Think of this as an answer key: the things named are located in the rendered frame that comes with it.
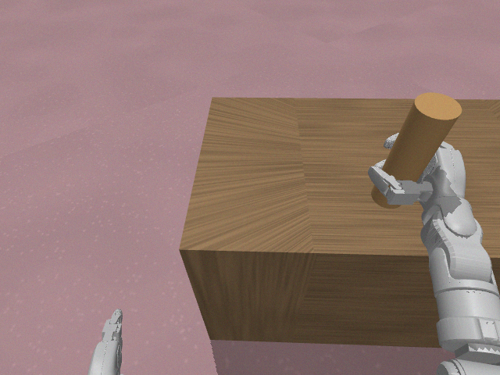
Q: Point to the can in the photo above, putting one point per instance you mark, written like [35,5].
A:
[430,118]

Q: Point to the left robot hand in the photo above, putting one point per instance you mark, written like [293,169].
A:
[107,356]

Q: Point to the right robot arm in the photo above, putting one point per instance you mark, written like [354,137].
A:
[468,301]

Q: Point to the right robot hand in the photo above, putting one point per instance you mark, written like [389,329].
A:
[445,175]

